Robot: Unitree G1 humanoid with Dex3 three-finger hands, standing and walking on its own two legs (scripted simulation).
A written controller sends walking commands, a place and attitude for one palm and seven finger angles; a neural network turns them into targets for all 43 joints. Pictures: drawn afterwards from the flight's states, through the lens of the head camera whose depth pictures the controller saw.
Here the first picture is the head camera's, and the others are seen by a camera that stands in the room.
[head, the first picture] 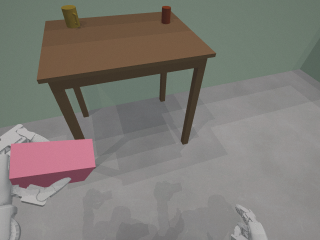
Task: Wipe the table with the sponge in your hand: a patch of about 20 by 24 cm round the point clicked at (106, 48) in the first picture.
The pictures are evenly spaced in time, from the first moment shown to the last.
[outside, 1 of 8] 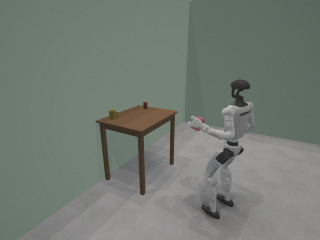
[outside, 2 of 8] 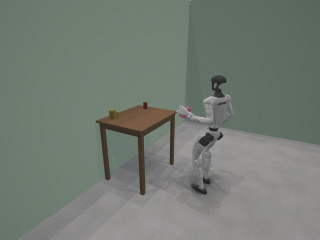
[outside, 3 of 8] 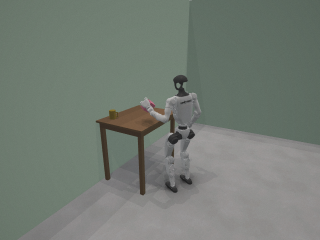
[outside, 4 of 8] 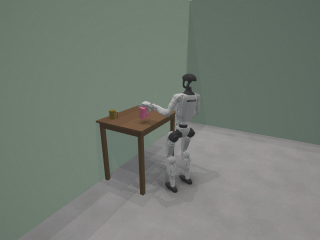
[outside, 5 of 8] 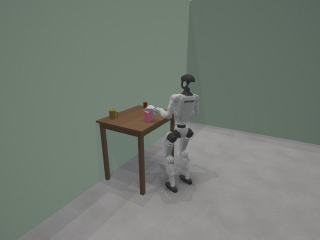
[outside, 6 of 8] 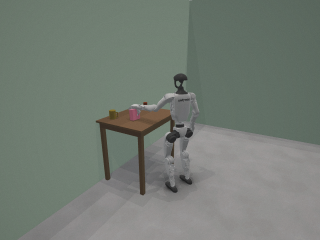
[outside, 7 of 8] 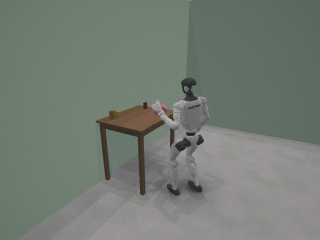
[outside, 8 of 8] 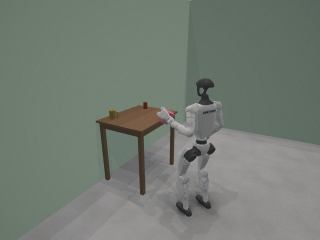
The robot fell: no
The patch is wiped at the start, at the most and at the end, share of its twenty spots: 0.00 1.00 1.00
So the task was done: yes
